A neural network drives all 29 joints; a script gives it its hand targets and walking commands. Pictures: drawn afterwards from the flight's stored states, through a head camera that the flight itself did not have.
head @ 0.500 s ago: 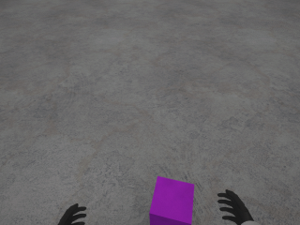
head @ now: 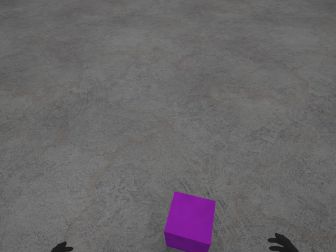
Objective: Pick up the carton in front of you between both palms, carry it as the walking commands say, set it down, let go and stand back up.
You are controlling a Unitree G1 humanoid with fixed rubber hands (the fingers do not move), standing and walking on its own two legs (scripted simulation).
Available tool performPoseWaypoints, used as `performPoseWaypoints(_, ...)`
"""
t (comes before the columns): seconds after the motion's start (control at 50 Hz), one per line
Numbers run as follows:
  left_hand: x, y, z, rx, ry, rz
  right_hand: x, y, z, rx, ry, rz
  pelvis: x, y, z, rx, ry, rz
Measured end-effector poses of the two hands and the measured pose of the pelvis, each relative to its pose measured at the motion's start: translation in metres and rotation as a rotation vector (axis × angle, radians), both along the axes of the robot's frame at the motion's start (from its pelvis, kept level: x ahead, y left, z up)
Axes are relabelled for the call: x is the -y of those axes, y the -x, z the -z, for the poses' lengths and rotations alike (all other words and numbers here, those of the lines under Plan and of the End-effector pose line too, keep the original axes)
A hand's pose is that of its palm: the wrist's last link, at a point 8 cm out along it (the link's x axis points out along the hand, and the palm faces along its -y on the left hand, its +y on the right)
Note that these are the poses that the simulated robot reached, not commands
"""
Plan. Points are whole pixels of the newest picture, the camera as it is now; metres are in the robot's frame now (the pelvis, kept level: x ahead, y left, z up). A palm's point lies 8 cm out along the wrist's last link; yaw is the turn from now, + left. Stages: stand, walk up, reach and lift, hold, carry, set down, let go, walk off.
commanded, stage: stand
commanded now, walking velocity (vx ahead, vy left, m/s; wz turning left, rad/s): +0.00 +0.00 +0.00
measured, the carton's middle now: (189, 224) +0.40 -0.08 -0.64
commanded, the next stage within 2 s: none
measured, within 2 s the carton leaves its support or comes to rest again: neither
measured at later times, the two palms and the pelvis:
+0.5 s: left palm out of the picture +0.15 +0.30 -0.08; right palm (295, 246) +0.17 -0.29 -0.09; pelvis +0.04 +0.00 +0.01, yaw +1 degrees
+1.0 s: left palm out of the picture +0.11 +0.31 -0.08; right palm out of the picture +0.11 -0.29 -0.10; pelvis +0.01 +0.01 +0.01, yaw +0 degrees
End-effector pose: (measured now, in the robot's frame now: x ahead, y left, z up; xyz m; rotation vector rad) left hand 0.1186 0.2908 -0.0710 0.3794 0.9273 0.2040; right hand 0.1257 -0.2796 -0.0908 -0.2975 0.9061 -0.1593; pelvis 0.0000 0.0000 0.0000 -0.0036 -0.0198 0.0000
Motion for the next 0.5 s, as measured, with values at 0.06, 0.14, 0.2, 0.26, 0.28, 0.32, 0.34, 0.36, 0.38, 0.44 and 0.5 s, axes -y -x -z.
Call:
performPoseWaypoints(0.06, -0.006, -0.008, -0.003, 0.005, -0.019, -0.019, 0.002, -0.007, 0.003, -0.014, 0.0, -0.011, 0.003, -0.009, 0.0, -0.011, -0.001, -0.009)
performPoseWaypoints(0.14, -0.002, -0.023, -0.003, 0.017, -0.007, -0.034, 0.005, -0.021, 0.005, -0.03, 0.014, -0.028, 0.004, -0.021, -0.002, -0.023, 0.0, -0.013)
performPoseWaypoints(0.2, 0.003, -0.033, -0.001, 0.015, 0.011, -0.041, 0.006, -0.033, 0.004, -0.031, 0.021, -0.033, 0.004, -0.028, -0.003, -0.027, 0.001, -0.012)
performPoseWaypoints(0.26, 0.005, -0.037, 0.002, 0.004, 0.019, -0.053, 0.007, -0.042, 0.002, -0.033, 0.031, -0.034, 0.004, -0.034, -0.004, -0.024, 0.003, -0.014)
performPoseWaypoints(0.28, 0.004, -0.037, 0.003, -0.001, 0.02, -0.058, 0.008, -0.043, 0.001, -0.036, 0.037, -0.034, 0.004, -0.035, -0.004, -0.024, 0.003, -0.014)
performPoseWaypoints(0.32, 0.003, -0.036, 0.006, -0.009, 0.026, -0.07, 0.008, -0.045, 0.0, -0.045, 0.046, -0.035, 0.003, -0.038, -0.004, -0.024, 0.005, -0.015)
performPoseWaypoints(0.34, 0.001, -0.036, 0.008, -0.013, 0.028, -0.077, 0.008, -0.046, -0.001, -0.05, 0.052, -0.038, 0.003, -0.038, -0.005, -0.023, 0.005, -0.016)
performPoseWaypoints(0.36, 0.0, -0.035, 0.009, -0.017, 0.03, -0.081, 0.008, -0.047, -0.002, -0.053, 0.055, -0.041, 0.003, -0.039, -0.005, -0.021, 0.005, -0.017)
performPoseWaypoints(0.38, -0.001, -0.034, 0.01, -0.023, 0.031, -0.081, 0.008, -0.047, -0.002, -0.057, 0.059, -0.044, 0.002, -0.04, -0.005, -0.021, 0.006, -0.016)
performPoseWaypoints(0.44, -0.005, -0.032, 0.012, -0.041, 0.033, -0.081, 0.009, -0.047, -0.004, -0.065, 0.07, -0.036, 0.0, -0.04, -0.006, -0.02, 0.007, -0.014)
performPoseWaypoints(0.5, -0.009, -0.03, 0.013, -0.052, 0.032, -0.082, 0.009, -0.046, -0.005, -0.07, 0.076, -0.031, -0.003, -0.039, -0.006, -0.018, 0.008, -0.014)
